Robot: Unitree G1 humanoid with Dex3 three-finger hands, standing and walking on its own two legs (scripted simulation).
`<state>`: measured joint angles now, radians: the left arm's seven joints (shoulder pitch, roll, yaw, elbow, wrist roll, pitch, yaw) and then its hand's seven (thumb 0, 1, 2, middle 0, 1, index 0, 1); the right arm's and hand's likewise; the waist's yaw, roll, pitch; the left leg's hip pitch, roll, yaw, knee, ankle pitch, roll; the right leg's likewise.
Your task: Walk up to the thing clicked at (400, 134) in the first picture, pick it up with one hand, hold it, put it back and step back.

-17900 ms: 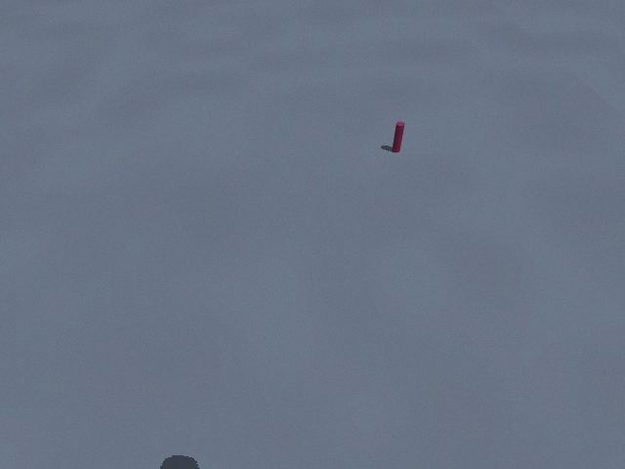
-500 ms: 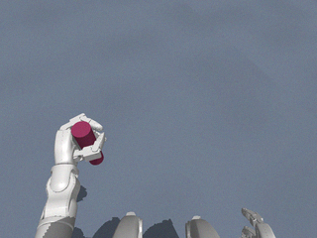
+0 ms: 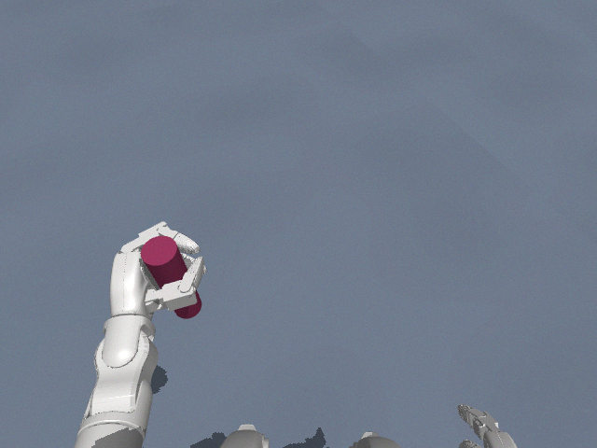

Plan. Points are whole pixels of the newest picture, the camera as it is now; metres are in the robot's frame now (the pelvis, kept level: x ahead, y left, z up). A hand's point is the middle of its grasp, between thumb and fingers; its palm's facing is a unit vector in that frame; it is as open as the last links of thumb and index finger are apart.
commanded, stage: lift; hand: left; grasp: from the side
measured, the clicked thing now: (175, 281) +0.34 +0.19 +0.01
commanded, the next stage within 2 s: hold in 0.02 s
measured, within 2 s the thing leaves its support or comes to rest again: neither
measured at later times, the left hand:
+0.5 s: hand (182, 268) +0.34 +0.17 +0.06, palm faces +0.11 -0.99 -0.03, open 5.2 cm
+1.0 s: hand (183, 269) +0.33 +0.16 +0.07, palm faces +0.11 -0.99 -0.03, open 5.2 cm
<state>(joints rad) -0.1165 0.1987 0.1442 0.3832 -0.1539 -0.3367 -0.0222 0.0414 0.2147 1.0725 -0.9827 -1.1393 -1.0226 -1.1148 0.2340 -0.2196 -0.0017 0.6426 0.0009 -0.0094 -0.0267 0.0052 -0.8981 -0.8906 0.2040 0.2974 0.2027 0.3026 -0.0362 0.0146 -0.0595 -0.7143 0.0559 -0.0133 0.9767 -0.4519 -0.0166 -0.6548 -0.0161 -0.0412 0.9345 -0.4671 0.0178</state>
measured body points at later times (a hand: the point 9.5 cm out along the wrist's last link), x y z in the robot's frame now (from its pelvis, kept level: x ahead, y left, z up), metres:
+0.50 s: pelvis +0.01 +0.00 +0.01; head +0.06 +0.01 +0.46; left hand +0.32 +0.22 +0.06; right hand +0.13 -0.24 -0.10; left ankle +0.02 +0.13 -0.68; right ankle +0.00 -0.13 -0.68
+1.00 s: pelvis +0.00 +0.00 +0.02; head +0.04 +0.01 +0.47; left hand +0.32 +0.22 +0.07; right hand +0.13 -0.24 -0.09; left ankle +0.02 +0.13 -0.68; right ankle +0.00 -0.13 -0.68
